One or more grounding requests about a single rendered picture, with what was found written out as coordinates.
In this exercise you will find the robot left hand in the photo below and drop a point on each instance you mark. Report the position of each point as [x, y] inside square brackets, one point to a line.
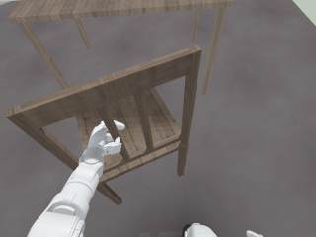
[99, 138]

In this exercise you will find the robot left forearm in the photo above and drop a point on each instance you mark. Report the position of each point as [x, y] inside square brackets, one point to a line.
[79, 189]

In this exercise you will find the robot right thigh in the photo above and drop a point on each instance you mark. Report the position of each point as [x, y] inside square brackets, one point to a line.
[199, 231]

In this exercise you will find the chair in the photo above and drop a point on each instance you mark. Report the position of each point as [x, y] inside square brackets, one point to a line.
[128, 96]

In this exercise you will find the robot left upper arm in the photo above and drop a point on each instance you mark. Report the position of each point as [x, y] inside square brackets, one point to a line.
[53, 224]

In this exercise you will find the table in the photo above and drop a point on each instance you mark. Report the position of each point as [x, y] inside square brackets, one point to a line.
[46, 10]

